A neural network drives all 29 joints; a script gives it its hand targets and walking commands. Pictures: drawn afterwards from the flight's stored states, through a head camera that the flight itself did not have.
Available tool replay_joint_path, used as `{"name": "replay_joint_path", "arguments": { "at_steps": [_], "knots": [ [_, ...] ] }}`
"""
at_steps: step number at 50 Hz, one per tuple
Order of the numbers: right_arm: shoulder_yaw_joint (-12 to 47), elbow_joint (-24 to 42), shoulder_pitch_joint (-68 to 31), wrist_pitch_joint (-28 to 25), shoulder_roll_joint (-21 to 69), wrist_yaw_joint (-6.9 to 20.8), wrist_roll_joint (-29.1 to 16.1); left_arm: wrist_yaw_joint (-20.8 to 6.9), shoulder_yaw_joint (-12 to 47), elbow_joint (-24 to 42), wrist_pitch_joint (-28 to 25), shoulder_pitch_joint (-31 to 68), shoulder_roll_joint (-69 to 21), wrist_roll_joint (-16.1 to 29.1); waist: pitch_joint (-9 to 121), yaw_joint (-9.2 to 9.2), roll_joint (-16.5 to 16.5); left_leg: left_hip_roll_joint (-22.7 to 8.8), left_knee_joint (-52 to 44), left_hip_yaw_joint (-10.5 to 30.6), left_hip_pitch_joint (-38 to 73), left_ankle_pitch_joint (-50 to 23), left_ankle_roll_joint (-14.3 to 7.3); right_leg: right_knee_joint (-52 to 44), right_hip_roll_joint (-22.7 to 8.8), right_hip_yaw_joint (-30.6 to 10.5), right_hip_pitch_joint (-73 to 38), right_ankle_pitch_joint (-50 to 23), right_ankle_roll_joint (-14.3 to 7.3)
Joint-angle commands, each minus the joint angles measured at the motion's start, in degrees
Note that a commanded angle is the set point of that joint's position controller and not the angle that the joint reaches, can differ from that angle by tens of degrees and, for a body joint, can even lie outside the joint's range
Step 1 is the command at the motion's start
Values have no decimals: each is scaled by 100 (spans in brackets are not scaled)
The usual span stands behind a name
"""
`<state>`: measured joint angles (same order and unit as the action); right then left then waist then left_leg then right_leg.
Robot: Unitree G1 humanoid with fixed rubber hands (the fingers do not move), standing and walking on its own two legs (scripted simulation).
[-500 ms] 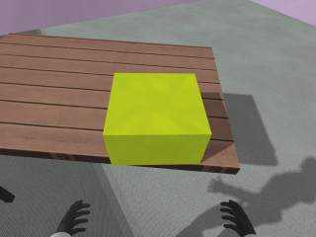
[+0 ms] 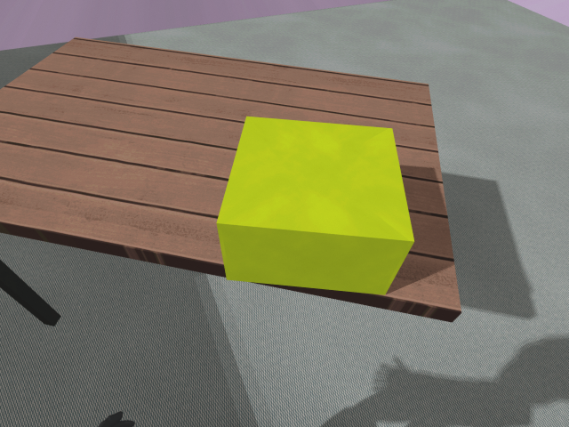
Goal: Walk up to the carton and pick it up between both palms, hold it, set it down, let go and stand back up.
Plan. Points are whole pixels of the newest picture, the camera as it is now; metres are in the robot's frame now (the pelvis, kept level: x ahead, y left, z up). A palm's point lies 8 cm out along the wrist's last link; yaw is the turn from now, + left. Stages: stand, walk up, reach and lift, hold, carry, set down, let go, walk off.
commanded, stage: stand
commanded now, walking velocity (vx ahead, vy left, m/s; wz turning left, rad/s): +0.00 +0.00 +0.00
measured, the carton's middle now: (312, 201) +0.49 -0.05 +0.02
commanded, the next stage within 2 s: none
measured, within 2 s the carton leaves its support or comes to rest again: neither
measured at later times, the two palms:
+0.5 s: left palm out of the picture +0.01 +0.27 -0.13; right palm out of the picture +0.07 -0.24 -0.12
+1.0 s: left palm out of the picture -0.03 +0.25 -0.13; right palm out of the picture +0.05 -0.24 -0.13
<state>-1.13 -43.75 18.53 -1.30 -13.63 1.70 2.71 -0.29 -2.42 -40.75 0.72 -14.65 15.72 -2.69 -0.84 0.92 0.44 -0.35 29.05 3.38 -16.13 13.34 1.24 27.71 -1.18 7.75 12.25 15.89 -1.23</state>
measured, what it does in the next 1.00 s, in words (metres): stands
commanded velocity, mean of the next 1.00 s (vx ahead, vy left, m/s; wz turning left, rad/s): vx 0.00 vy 0.00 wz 0.00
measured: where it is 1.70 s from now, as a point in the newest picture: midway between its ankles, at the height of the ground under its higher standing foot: outside the picture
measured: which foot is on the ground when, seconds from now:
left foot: down 0.00-1.00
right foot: down 0.00-1.00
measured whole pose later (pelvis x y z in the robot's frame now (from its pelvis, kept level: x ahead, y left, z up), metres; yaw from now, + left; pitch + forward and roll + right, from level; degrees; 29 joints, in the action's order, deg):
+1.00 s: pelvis -0.01 +0.00 +0.00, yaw +6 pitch +0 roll -1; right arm -0.6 -50.5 20.1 -0.1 -11.6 -2.1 1.3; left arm 1.0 -2.4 -58.6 1.0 -17.9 13.4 -1.7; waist 1.0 1.2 -0.3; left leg 2.2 27.9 8.7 -16.9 11.2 1.2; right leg 27.3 -3.2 13.2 11.1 16.2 -1.4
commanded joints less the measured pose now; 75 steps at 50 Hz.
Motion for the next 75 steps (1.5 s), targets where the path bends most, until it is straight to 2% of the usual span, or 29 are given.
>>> {"name": "replay_joint_path", "arguments": {
  "at_steps": [1, 2, 3, 10, 15, 16, 19, 23, 25, 28, 30, 33, 34, 40, 41, 43, 44, 46, 48, 52, 54, 57, 63, 65, 67, 70, 71, 73, 75],
  "knots": [
    [-149, 413, 43, -94, -632, -48, -8, 51, -141, 356, -179, -35, 601, 12, 405, 110, -66, -393, -201, 361, -170, -1335, -111, -601, -660, -686, -297, -302, -71],
    [-149, 417, 46, -98, -549, -36, 3, 50, -84, 189, -172, -189, 508, 36, 500, 32, -288, -350, -247, 409, -31, -1003, -148, -704, -634, -699, -111, -95, -62],
    [-141, 463, 227, -68, -538, -30, -29, 61, -161, 173, -177, 60, 765, 18, 386, -131, -72, -298, -247, 391, -229, -1006, -115, -746, -661, -625, -174, 7, -98],
    [-117, 369, 246, -32, -498, -127, -63, 23, -77, -208, -159, -260, 458, 95, 130, 33, 10, -222, -264, 560, -261, -757, -194, -877, -637, -613, 207, 662, -121],
    [-128, 215, 288, 14, -561, -186, -1, 81, -149, -410, -134, -407, 634, 47, -255, 63, -453, -230, -494, 742, -691, -389, -279, -777, -699, -573, 109, 617, -166],
    [-167, 193, 358, 32, -617, -163, -12, 80, -156, -460, -146, -291, 697, 29, -392, -72, -321, -213, -483, 681, -747, -482, -229, -795, -675, -536, 129, 541, -131],
    [-143, 158, 474, -53, -553, -209, -103, 51, -144, -697, -195, -636, 595, 71, 316, 96, -147, -332, -485, 874, -550, -1138, -326, -532, -535, -395, -420, 111, -86],
    [-127, 112, 362, -66, -455, -233, -56, 116, -160, -858, -163, -660, 618, 53, 406, 99, -362, -194, -225, 709, -310, -1210, -303, -630, -723, -407, -487, -135, -127],
    [-95, 107, 295, -13, -312, -224, -109, 104, -138, -1038, -124, -648, 593, 51, 6, 49, 29, -188, -320, 758, -333, -971, -339, -795, -686, -426, -4, 317, -123],
    [-104, -54, 386, 40, -380, -276, -84, 158, -131, -1067, -97, -638, 521, 55, -205, 61, -15, -180, -213, 712, -651, -1076, -287, -764, -758, -336, -279, -9, -177],
    [-136, -93, 452, 4, -469, -299, -64, 168, -177, -1117, -79, -566, 554, 75, 21, 37, -393, -205, -316, 774, -475, -1410, -333, -571, -704, -286, -459, -230, -179],
    [-160, -143, 515, 64, -634, -282, -123, 122, -146, -1195, -43, -617, 561, 119, -104, -14, -100, -202, -605, 1043, -652, -967, -354, -485, -510, -199, -437, 147, -62],
    [-113, -95, 312, 26, -478, -275, -128, 152, -164, -1213, -38, -473, 585, 85, -20, 89, -299, -227, -595, 1048, -776, -1018, -379, -465, -529, -238, -611, 33, -41],
    [-151, -290, 569, 110, -458, -331, -121, 205, -106, -1474, -29, -745, 446, 100, -39, 20, 81, 2, -368, 720, -490, -319, -259, -994, -851, -394, -250, 876, -239],
    [-190, -276, 462, 121, -504, -334, -117, 223, -185, -1445, -26, -549, 662, 65, -107, -54, 53, 14, -430, 709, -507, -241, -275, -922, -841, -311, -191, 954, -222],
    [-97, -352, 522, 77, -234, -320, -92, 198, -70, -1480, 42, -458, 223, 82, -476, -67, -569, -151, -758, 1060, -800, -66, -317, -732, -601, -261, -79, 584, -182],
    [-91, -378, 428, 56, -334, -364, -104, 198, -120, -1511, 90, -469, 366, 70, -149, 18, -286, -231, -837, 1179, -823, -99, -391, -671, -561, -202, -454, 503, -185],
    [-97, -381, 366, 11, -508, -419, -106, 200, -178, -1544, -23, -673, 572, 77, 203, 83, -691, -234, -704, 1064, -511, -925, -391, -495, -635, -191, -737, 76, -156],
    [-82, -415, 405, 45, -367, -410, -178, 160, -133, -1642, -45, -742, 426, 117, 32, 89, -552, -57, -579, 863, -618, -897, -315, -675, -696, -282, -600, 168, -165],
    [-67, -467, 398, 153, -375, -394, -126, 148, -40, -1723, 17, -603, 243, 69, -557, 4, 254, -7, -372, 680, -674, -792, -285, -892, -817, -210, -69, 423, -199],
    [-15, -560, 532, 128, -194, -396, -123, 165, -95, -1730, 18, -653, 360, 86, -292, 26, -223, -55, -377, 733, -431, -677, -335, -950, -834, -280, -184, 615, -234],
    [-29, -529, 422, 78, -247, -370, -143, 212, -64, -1771, 25, -593, 296, 86, -83, 11, 142, -73, -338, 728, -409, -699, -288, -942, -839, -211, -389, 440, -244],
    [-53, -704, 435, 112, -463, -437, -130, 234, -110, -1833, 70, -415, 421, 97, -204, 12, -253, -123, -534, 857, -576, -1030, -295, -713, -701, -144, -602, 158, -242],
    [-45, -592, 211, 62, -399, -438, -168, 211, -135, -1881, 40, -504, 402, 130, 28, 46, 125, -98, -298, 773, -268, -1137, -293, -751, -714, -49, -464, 108, -209],
    [2, -684, 211, 69, -216, -437, -165, 244, -117, -1941, 27, -742, 396, 131, 78, 118, -333, -62, -291, 627, -221, -1242, -250, -726, -741, -100, -554, -109, -220],
    [-7, -858, 421, 134, -22, -472, -159, 283, -166, -1908, 54, -462, 555, 98, -147, 19, 217, -20, -50, 460, -463, -1132, -184, -886, -928, -6, -592, -115, -332],
    [12, -911, 350, 153, -151, -514, -114, 231, -115, -1875, 49, -456, 402, 97, -486, 64, -316, -88, -190, 507, -380, -1445, -221, -786, -958, -65, -332, -386, -299],
    [-42, -869, 257, 175, -246, -499, -159, 230, -51, -1978, 51, -624, 208, 101, -272, 53, -114, -79, -122, 619, -290, -1512, -254, -729, -901, -33, -517, -750, -280],
    [-15, -969, 353, 180, -268, -483, -172, 207, -31, -1905, 75, -534, 134, 121, -257, 75, -158, -110, -239, 690, -228, -1350, -275, -733, -794, -54, -394, -94, -277]
  ]
}}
